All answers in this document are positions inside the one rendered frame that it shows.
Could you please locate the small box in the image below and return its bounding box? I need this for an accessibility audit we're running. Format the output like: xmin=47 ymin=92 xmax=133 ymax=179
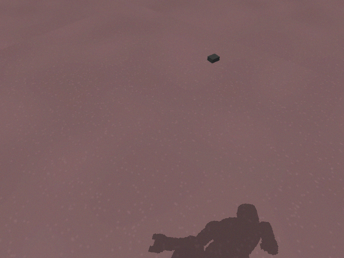
xmin=207 ymin=54 xmax=220 ymax=63

